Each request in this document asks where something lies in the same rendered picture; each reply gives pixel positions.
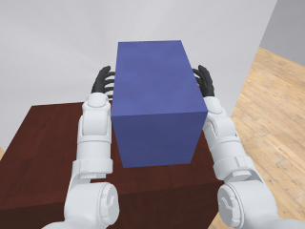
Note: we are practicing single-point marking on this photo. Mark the left robot forearm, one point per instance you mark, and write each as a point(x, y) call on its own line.
point(94, 139)

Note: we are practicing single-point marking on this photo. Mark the pedestal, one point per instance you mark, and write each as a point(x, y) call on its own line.
point(35, 176)

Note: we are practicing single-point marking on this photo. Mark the robot left upper arm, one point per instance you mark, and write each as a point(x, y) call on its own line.
point(89, 206)

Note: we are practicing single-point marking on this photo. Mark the robot right hand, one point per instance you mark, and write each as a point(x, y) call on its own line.
point(205, 81)

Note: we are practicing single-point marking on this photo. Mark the carton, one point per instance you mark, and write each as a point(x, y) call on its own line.
point(158, 111)

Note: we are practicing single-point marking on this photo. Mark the robot right upper arm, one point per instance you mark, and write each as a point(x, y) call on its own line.
point(249, 204)

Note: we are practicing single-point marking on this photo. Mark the robot left hand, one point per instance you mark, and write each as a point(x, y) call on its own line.
point(100, 82)

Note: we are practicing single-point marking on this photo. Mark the right robot forearm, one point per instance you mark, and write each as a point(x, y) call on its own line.
point(231, 163)

